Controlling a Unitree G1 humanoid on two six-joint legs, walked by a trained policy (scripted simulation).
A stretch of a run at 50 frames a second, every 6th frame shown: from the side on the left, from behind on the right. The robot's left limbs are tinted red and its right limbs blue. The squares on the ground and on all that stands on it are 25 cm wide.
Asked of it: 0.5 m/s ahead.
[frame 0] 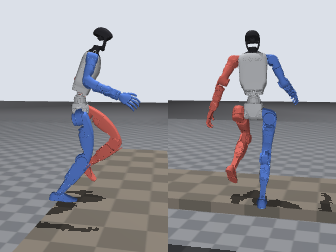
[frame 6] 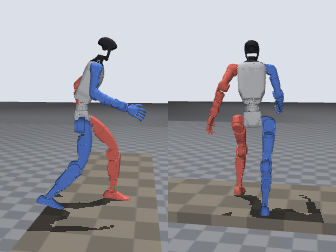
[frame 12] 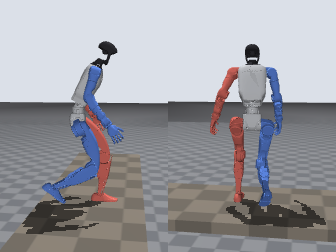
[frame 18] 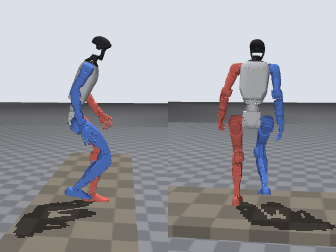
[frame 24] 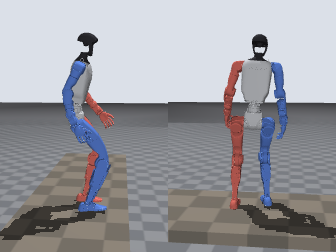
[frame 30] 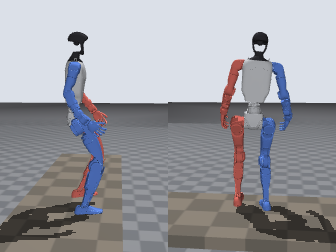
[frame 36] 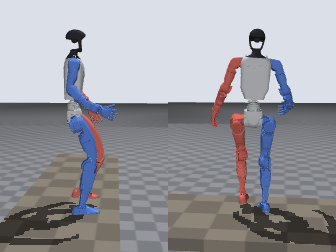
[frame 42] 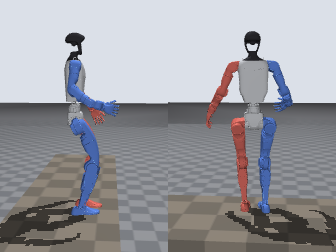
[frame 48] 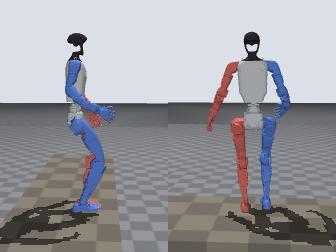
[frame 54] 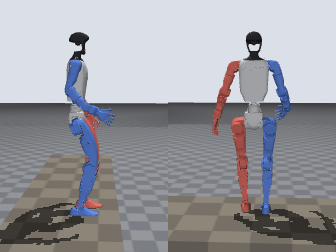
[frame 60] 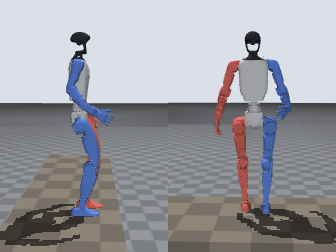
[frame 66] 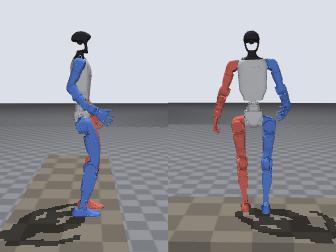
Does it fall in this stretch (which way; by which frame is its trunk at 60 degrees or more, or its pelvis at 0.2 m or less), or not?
no
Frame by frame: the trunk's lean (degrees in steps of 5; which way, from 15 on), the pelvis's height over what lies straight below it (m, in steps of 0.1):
0: 20 forward, 0.7
6: 25 forward, 0.7
12: 30 forward, 0.7
18: 25 forward, 0.7
24: 10, 0.7
30: 5, 0.8
36: 5, 0.8
42: 0, 0.8
48: 0, 0.8
54: 5, 0.8
60: 0, 0.8
66: 0, 0.8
